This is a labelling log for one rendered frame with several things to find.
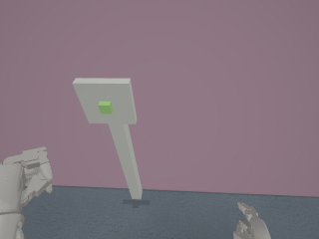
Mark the button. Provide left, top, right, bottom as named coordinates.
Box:
left=98, top=101, right=114, bottom=115

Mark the panel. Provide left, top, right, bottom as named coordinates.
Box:
left=72, top=78, right=143, bottom=200

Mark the left robot hand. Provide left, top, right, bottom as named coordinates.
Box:
left=0, top=146, right=53, bottom=213

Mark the robot left forearm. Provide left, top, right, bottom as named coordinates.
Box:
left=0, top=212, right=26, bottom=239

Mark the right robot hand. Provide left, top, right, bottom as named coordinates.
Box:
left=233, top=201, right=271, bottom=239

